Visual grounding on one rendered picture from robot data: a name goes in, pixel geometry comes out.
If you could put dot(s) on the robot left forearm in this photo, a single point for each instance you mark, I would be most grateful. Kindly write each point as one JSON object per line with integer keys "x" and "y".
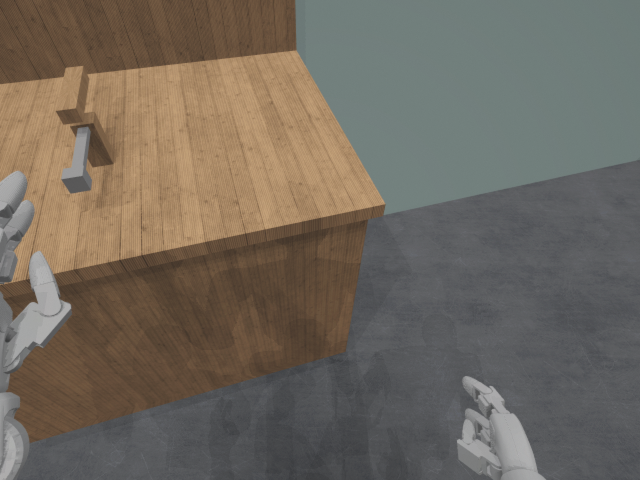
{"x": 14, "y": 439}

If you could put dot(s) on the left robot hand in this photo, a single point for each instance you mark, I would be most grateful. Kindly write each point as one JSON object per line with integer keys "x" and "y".
{"x": 37, "y": 323}

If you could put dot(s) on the tap lever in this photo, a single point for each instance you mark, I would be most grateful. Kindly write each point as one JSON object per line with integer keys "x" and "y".
{"x": 76, "y": 179}

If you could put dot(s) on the right robot hand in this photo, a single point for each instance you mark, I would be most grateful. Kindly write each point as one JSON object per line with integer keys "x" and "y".
{"x": 504, "y": 445}

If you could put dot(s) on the counter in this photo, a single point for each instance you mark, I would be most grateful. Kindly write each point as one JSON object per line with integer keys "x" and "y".
{"x": 223, "y": 233}

